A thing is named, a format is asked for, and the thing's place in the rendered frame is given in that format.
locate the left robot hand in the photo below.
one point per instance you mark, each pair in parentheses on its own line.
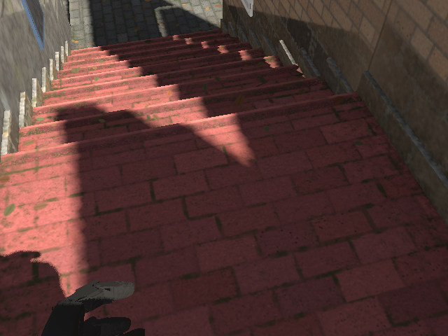
(67,318)

